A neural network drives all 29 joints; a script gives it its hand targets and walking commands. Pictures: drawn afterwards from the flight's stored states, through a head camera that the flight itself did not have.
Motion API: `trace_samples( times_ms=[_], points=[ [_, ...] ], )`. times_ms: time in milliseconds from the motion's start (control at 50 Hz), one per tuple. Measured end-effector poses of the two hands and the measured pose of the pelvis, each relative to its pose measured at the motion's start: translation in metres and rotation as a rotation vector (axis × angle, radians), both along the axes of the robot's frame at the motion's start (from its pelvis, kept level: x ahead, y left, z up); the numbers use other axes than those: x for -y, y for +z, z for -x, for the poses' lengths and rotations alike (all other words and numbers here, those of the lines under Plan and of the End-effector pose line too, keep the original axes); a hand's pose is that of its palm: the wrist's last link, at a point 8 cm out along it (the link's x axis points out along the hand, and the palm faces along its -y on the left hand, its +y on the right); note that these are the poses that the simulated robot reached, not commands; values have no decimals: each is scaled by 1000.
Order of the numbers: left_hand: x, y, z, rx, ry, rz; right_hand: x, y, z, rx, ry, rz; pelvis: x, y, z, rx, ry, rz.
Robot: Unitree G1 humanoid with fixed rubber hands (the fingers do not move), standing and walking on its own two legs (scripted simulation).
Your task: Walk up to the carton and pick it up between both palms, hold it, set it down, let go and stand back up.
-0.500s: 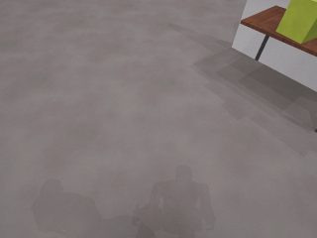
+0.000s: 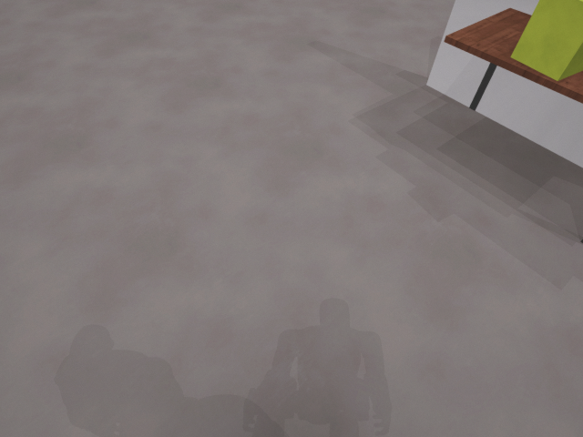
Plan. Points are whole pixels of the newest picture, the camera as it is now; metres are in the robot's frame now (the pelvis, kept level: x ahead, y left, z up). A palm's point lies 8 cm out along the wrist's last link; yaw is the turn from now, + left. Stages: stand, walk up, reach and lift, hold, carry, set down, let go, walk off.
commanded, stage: stand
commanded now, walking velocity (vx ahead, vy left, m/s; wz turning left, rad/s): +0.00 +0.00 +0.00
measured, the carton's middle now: (568, 30) +1.46 -1.00 -0.09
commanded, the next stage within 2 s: none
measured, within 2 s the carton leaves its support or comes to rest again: neither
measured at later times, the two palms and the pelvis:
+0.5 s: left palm out of the picture -0.02 +0.20 -0.15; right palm out of the picture -0.02 -0.20 -0.15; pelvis +0.00 +0.00 +0.00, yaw +0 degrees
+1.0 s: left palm out of the picture -0.03 +0.19 -0.15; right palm out of the picture -0.03 -0.21 -0.14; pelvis -0.01 -0.01 +0.00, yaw +0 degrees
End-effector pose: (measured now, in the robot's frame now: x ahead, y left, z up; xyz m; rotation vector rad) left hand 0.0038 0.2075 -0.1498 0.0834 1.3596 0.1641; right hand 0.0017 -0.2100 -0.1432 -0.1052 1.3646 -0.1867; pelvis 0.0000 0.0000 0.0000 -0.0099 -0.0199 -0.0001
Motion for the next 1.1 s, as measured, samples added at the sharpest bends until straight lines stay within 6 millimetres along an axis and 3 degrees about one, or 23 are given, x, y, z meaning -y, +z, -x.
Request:
trace_samples(
  times_ms=[280, 660, 860, 1100],
  points=[
    [-1, -1, -2, -18, -2, -5, -6, -2, 5, -19, -8, -5, -2, 0, -2, 21, -4, -4],
    [7, 2, 31, -89, 10, -1, -3, -3, 23, -57, -5, -17, 3, 3, 4, 37, -1, -4],
    [19, 1, 36, -90, 5, 25, -5, -3, 26, -61, -2, -28, 5, 3, 10, 32, 6, -1],
    [14, 0, 33, -80, -7, 18, -4, -1, 44, -103, -17, -22, 5, 3, 13, 19, 4, -1]
  ],
)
